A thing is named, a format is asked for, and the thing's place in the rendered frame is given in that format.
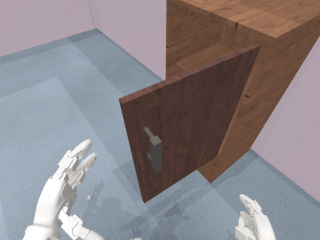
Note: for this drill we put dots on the robot right hand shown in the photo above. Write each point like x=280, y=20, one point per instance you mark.
x=259, y=227

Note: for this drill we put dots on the robot left forearm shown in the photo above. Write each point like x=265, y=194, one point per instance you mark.
x=41, y=232

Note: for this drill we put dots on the cupboard door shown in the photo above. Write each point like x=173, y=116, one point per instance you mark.
x=190, y=113

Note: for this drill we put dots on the handle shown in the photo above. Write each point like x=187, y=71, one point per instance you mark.
x=155, y=154

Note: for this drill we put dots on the robot left hand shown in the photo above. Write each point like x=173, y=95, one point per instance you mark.
x=60, y=189

